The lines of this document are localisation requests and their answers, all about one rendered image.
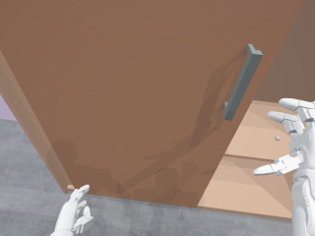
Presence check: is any right robot forearm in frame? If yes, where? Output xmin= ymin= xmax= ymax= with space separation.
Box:
xmin=291 ymin=168 xmax=315 ymax=236

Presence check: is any left robot hand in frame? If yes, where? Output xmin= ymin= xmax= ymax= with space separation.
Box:
xmin=54 ymin=185 xmax=94 ymax=236

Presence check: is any handle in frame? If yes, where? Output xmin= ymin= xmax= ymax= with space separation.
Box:
xmin=223 ymin=43 xmax=263 ymax=121

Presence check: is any right robot hand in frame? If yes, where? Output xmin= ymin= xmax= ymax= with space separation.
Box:
xmin=252 ymin=98 xmax=315 ymax=176

